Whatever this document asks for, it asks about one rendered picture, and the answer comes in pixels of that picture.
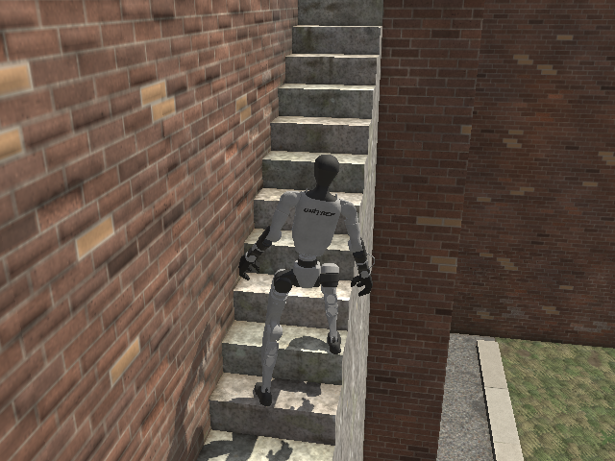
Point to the stairs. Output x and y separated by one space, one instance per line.
329 105

